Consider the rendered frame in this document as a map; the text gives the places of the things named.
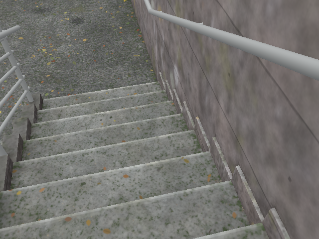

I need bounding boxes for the stairs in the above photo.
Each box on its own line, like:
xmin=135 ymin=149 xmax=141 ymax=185
xmin=0 ymin=82 xmax=269 ymax=239

